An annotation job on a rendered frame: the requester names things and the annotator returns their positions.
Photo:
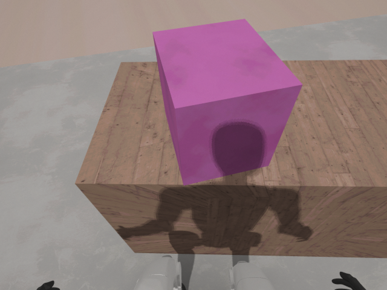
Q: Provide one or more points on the pedestal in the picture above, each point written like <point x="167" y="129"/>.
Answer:
<point x="324" y="193"/>

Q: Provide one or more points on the robot left thigh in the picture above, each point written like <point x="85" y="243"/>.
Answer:
<point x="163" y="273"/>

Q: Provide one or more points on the robot right thigh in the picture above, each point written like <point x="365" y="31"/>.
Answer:
<point x="248" y="276"/>

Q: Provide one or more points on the robot right hand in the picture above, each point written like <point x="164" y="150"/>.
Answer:
<point x="349" y="281"/>

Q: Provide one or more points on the carton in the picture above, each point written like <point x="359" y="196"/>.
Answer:
<point x="227" y="97"/>

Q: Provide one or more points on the robot thigh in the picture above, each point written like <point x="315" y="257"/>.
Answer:
<point x="163" y="273"/>
<point x="248" y="276"/>

